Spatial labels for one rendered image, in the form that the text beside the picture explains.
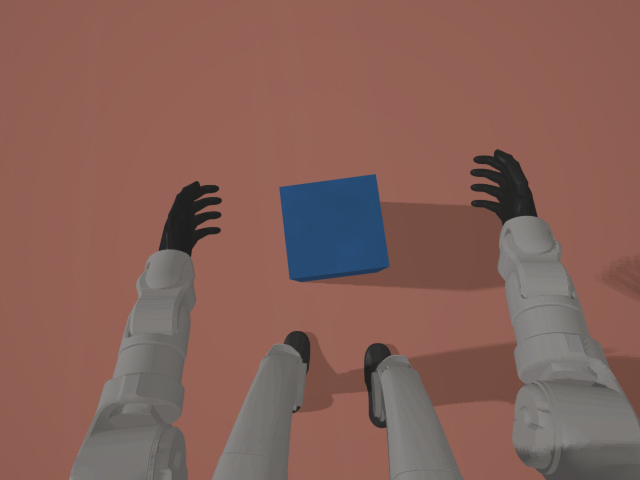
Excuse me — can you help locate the right robot hand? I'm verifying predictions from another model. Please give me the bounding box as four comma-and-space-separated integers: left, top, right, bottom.
470, 149, 538, 226

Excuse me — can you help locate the robot left upper arm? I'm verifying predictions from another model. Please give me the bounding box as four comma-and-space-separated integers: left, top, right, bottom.
73, 423, 188, 480

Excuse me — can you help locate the robot left shin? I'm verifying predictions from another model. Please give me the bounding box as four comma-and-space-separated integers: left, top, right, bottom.
258, 344, 301, 370

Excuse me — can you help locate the robot right upper arm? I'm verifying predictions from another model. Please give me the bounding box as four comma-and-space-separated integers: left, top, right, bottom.
512, 380, 640, 480

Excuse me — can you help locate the carton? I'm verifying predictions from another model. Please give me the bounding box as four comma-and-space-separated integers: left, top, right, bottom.
279, 174, 390, 282

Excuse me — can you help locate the right robot forearm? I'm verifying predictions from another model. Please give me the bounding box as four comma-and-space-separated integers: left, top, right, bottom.
498, 216, 640, 428

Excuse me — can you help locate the left robot forearm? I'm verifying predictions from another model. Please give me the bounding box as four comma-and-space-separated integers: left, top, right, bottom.
69, 249, 196, 480

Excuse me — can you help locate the left robot hand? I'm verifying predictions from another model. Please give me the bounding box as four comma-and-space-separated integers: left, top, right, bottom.
159, 181, 222, 257

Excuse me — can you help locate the right robot thigh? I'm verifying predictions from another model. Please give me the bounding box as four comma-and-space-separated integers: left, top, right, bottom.
371, 365, 464, 480

